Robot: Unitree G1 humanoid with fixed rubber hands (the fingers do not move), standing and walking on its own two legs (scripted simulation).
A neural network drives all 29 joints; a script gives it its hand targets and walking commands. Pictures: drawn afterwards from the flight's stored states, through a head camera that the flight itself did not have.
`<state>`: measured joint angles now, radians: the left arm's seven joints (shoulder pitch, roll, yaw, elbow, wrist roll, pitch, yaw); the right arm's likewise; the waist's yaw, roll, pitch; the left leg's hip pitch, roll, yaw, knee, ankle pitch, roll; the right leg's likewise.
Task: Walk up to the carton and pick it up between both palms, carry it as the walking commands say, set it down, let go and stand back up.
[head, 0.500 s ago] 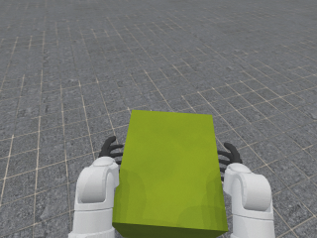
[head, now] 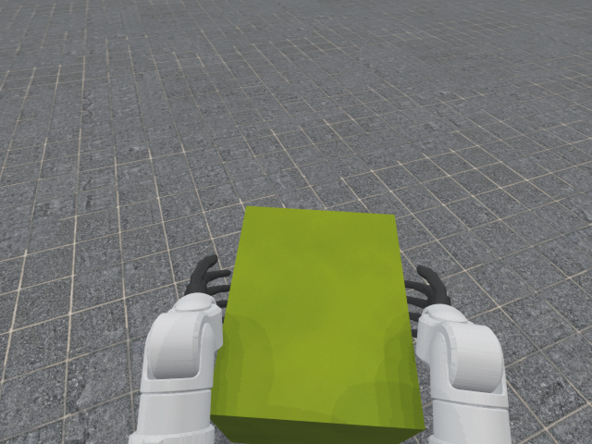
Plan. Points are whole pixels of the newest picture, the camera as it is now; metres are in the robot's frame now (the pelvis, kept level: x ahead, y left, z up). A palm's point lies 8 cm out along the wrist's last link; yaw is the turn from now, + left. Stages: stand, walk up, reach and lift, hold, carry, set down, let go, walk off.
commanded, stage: hold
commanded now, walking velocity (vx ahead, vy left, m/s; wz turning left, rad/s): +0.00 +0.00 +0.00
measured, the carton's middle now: (313, 328) +0.31 +0.00 -0.01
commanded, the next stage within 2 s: set down in 0.28 s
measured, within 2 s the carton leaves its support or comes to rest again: neither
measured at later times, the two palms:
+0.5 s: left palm (201, 322) +0.28 +0.15 +0.06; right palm (431, 311) +0.30 -0.16 +0.06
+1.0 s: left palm (205, 344) +0.30 +0.16 -0.04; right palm (401, 334) +0.32 -0.14 -0.04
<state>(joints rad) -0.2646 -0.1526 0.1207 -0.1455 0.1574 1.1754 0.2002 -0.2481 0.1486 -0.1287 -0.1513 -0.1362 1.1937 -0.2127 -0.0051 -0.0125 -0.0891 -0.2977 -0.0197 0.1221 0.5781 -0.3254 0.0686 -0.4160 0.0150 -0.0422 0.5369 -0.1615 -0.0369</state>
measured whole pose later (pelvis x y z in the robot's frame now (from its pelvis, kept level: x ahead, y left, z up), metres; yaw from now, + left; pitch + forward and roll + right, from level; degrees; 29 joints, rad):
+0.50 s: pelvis -0.01 -0.03 +0.01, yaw +10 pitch -8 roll -1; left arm -0.42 -0.17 0.35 0.51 0.34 0.65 0.02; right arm -0.40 0.18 -0.39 0.41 -0.34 0.72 -0.05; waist -0.07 0.02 0.00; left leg -0.11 -0.05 -0.06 0.53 -0.28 0.04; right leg -0.16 0.04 -0.02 0.47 -0.18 -0.03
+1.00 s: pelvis -0.01 -0.03 -0.01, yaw +9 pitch +9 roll +0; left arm -0.43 -0.17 0.39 0.57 0.34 0.33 0.02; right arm -0.39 0.19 -0.41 0.48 -0.34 0.37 -0.07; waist -0.03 0.02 0.01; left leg -0.53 -0.06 -0.03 0.68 -0.30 0.04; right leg -0.59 0.03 0.00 0.63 -0.20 -0.03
